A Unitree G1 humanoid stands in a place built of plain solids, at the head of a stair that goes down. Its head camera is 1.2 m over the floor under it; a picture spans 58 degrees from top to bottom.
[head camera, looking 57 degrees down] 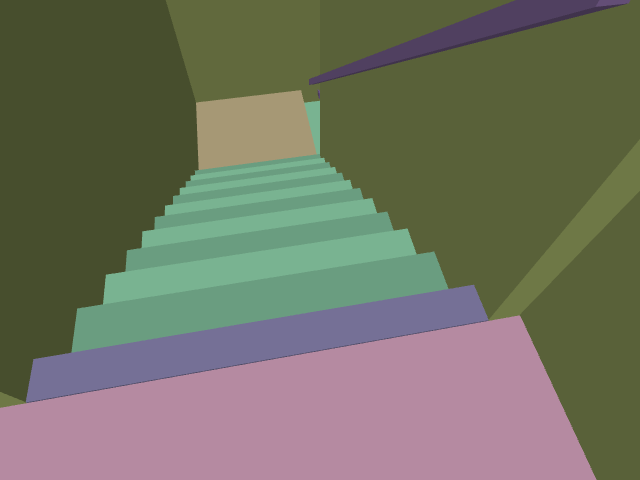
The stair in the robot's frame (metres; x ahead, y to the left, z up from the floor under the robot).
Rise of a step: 0.19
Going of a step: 0.24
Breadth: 1.30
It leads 10 degrees to the left of straight ahead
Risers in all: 12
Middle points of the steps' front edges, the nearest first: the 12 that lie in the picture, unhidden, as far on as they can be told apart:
0.50 0.16 0.00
0.74 0.21 -0.19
0.98 0.25 -0.39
1.22 0.29 -0.58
1.46 0.34 -0.77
1.70 0.38 -0.97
1.93 0.43 -1.16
2.17 0.47 -1.35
2.41 0.51 -1.55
2.65 0.56 -1.74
2.89 0.60 -1.94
3.13 0.64 -2.13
